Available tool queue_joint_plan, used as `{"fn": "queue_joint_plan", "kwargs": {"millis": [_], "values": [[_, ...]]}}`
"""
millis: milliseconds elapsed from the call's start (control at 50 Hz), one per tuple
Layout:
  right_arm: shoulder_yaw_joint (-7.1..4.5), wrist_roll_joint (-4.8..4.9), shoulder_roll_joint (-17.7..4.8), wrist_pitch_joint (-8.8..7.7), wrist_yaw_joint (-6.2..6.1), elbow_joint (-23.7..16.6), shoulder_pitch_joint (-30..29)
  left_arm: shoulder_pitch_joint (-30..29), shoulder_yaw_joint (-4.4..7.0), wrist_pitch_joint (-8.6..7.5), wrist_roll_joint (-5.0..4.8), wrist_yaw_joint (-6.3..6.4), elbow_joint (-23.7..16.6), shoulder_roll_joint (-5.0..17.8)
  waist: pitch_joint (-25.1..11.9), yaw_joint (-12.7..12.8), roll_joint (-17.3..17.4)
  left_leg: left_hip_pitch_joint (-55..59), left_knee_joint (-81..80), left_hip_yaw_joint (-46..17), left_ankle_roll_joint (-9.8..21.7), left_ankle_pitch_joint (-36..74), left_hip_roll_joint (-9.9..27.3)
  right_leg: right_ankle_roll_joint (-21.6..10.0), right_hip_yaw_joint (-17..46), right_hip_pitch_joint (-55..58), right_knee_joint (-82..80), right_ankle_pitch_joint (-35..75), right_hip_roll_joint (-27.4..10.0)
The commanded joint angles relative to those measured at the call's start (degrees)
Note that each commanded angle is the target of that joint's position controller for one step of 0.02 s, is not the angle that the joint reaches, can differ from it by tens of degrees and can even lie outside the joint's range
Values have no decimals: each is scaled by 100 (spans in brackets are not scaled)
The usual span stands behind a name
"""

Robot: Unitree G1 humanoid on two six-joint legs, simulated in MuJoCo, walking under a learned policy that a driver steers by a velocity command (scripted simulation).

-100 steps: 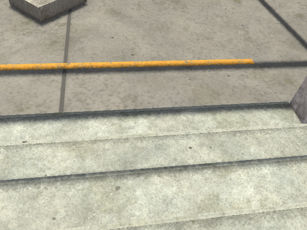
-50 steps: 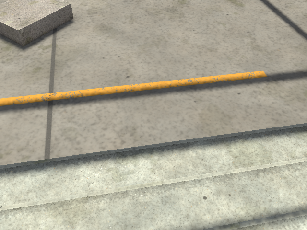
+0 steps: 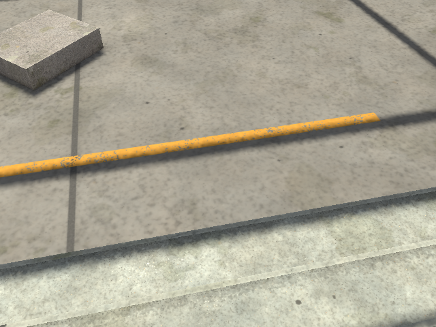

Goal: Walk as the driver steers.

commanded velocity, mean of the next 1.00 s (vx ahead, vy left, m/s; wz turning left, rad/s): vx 0.45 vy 0.00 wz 0.00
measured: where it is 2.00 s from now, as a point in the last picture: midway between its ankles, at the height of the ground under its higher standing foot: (220, 241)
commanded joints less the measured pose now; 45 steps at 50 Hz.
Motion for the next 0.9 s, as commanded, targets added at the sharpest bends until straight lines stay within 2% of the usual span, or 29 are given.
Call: {"fn": "queue_joint_plan", "kwargs": {"millis": [20,80,120,140,160,180,220,240,300,340,360,400,440,480,500,520,540,560,580,600,620,640,680,740,760,780,800,840,900], "values": [[-183,20,-691,-97,1,-206,265,47,60,-150,2,-35,-277,302,1007,-53,443,-413,-1302,-1567,607,-2136,966,-188,148,-831,-143,-656,-46],[-270,15,-805,-174,5,-304,208,314,65,-275,49,-54,-233,317,1119,66,384,-621,-1063,-1737,746,-1915,1072,-263,132,-567,-17,-453,-24],[-262,25,-692,-257,4,-480,-152,958,122,-381,24,-47,-74,511,1165,356,-35,-1277,34,-1171,623,-1166,655,-505,876,65,-509,-746,-313],[-229,7,-478,-325,23,-697,-514,1534,204,-420,-30,-20,130,810,1158,544,-764,-2239,1275,-237,354,-693,39,-810,1947,966,-1038,-571,-870],[-264,-130,-590,-367,39,-901,-933,1867,297,-422,-40,25,274,1095,1311,693,-1182,-3478,2307,391,132,-918,-39,-1167,2855,1798,-1268,417,-1650],[-312,-234,-742,-378,39,-1007,-1336,2042,264,-438,-4,37,284,952,1395,796,-608,-4182,2844,182,79,-1061,255,-1349,3045,2024,-1158,1231,-1907],[-299,-211,-626,-432,128,-933,-1334,1892,222,-475,107,60,247,854,1191,619,-168,-4330,3109,-139,28,-360,649,-1268,2661,2128,-885,2256,-1903],[-305,-179,-612,-434,184,-923,-1299,1777,183,-486,106,68,214,789,1105,518,-248,-4209,3112,-94,-8,-152,674,-1171,2440,1979,-850,2613,-1808],[-257,-83,-493,-418,301,-1104,-1900,1555,20,-587,33,121,184,513,1090,446,-377,-3856,2239,-88,-114,1577,667,-874,1562,1397,-774,2924,-1232],[-170,-145,-364,-406,404,-1231,-2081,893,-36,-644,-31,151,-14,466,1039,218,-464,-2447,838,153,-64,3306,486,-681,947,147,-704,2451,-680],[-143,-102,-322,-384,447,-1250,-2114,626,-60,-628,-98,138,-104,498,945,193,-439,-1559,329,295,12,3946,372,-555,734,-473,-662,2029,-516],[-95,39,-333,-285,465,-1348,-2250,613,-56,-630,-135,113,-116,659,978,303,-549,-436,274,464,19,4481,263,-480,726,-1274,-692,1551,-562],[-77,65,-482,-210,362,-1458,-2457,918,-60,-589,-42,107,-22,677,1132,508,-367,-677,-68,460,8,4113,322,-511,759,-638,-120,1702,-572],[-175,-24,-703,-281,225,-1130,-1245,1057,-38,-567,92,77,7,869,494,51,-74,478,-102,784,70,3927,31,-493,545,-289,1749,3095,-392],[-258,-75,-838,-339,177,-743,-106,981,-8,-517,81,124,42,1039,180,-579,-1,1388,-653,848,106,4033,82,-479,341,-346,3289,3712,-301],[-383,-187,-1146,-389,177,-342,979,932,15,-485,10,156,123,944,-60,-1136,548,2441,-954,561,319,4498,581,-378,155,-1129,5628,1768,63],[-362,-259,-1399,-465,227,-305,1110,1832,-4,-481,-304,225,80,368,-928,-400,1485,4229,1166,-680,558,7631,2016,-176,352,-2862,7723,-2229,361],[-294,-65,-1249,-461,323,-467,1236,1927,24,-518,-451,298,-4,627,-1628,-490,745,4549,1181,-1574,833,7786,2656,-236,855,-3465,7561,-1767,193],[-307,-45,-1247,-402,297,-563,835,1485,102,-487,-343,291,-133,845,-1191,-407,459,3647,394,-1859,1125,5744,2693,-128,568,-3723,7252,-1226,4],[-329,-108,-1260,-369,161,-736,134,832,84,-423,-202,218,-377,709,-682,-308,796,2638,-486,-2452,1636,2762,2839,-1,179,-4256,7164,-834,-113],[-254,-88,-1018,-423,122,-800,52,308,155,-340,59,111,-485,886,-86,-300,385,1576,-897,-2465,1605,1802,2707,-43,449,-4048,6513,-390,-410],[-197,-88,-887,-477,122,-722,45,211,215,-251,180,19,-449,840,254,-125,216,530,-927,-2318,1506,2013,2530,-58,676,-3456,5864,49,-526],[-148,-24,-828,-640,132,-647,-84,24,162,-65,102,-112,-489,371,900,319,173,-1089,-1324,-1355,1111,1951,1792,140,621,-2542,3942,1066,-690],[-114,27,-888,-639,77,-558,90,-490,138,20,145,-162,-724,399,724,371,627,-1147,-1247,-701,1042,3431,1441,196,180,-1964,2681,1863,-607],[-132,-20,-927,-631,112,-590,105,-290,145,15,118,-210,-608,439,544,417,573,-1051,-1069,-587,999,3486,1409,107,93,-1810,2791,2587,-566],[-124,13,-913,-600,101,-613,183,-471,147,-13,94,-245,-637,499,506,382,404,-929,-1031,-572,911,3225,1381,25,117,-1841,2624,2868,-595],[-72,62,-659,-627,62,-478,410,-1053,197,-120,68,-294,-820,621,692,206,270,-327,-824,-669,886,2204,1209,-82,392,-2611,2014,3873,-734],[-40,56,-653,-640,-31,-444,669,-1805,183,-229,117,-312,-1015,666,775,-41,200,262,-559,-851,914,1386,1242,-67,436,-3088,1243,4424,-730],[-49,-25,-768,-637,-26,-461,846,-2397,123,-242,38,-351,-1253,600,967,-384,157,-77,-394,-846,940,635,1243,37,129,-2469,397,4501,-593]]}}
